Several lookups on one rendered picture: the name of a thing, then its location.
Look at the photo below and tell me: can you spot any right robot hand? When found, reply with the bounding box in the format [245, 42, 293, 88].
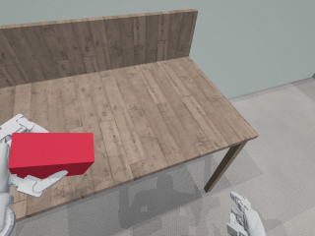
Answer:
[226, 191, 267, 236]

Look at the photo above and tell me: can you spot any table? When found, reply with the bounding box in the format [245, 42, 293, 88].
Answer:
[0, 9, 259, 222]

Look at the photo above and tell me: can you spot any left robot hand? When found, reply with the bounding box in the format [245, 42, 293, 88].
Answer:
[0, 113, 68, 199]

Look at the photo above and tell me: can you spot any sponge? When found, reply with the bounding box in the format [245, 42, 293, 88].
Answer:
[8, 133, 95, 179]

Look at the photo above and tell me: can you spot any robot left forearm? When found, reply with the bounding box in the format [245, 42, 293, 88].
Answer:
[0, 193, 17, 236]

